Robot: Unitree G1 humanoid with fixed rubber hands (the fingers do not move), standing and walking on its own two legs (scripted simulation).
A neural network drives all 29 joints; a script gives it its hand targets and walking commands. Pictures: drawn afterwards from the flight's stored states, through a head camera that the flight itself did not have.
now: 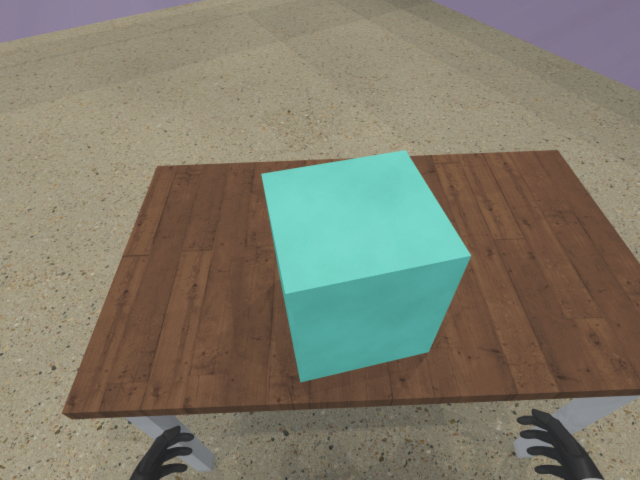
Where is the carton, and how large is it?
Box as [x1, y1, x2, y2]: [261, 150, 470, 381]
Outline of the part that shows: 405,150 261,174 300,381 428,351 470,257 470,254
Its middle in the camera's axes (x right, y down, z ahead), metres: +0.05 +0.05 +0.57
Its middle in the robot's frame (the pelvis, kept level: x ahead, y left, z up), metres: +0.40 -0.01 +0.01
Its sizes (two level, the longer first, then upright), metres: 0.210 0.200 0.250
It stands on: a table, 0.63 m high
